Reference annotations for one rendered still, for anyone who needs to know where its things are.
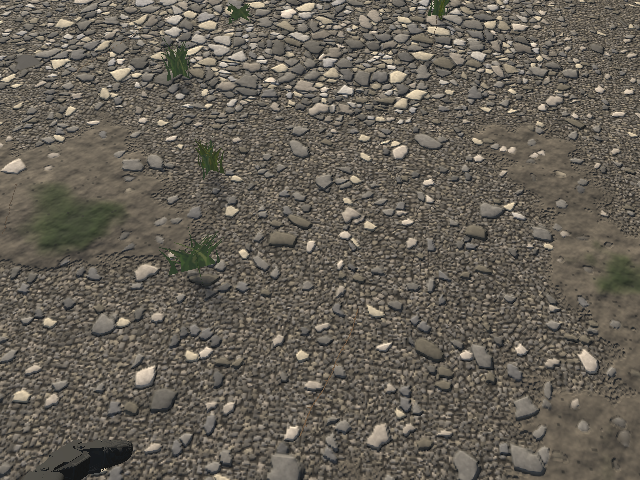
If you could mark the robot left hand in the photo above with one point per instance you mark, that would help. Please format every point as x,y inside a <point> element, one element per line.
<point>76,460</point>

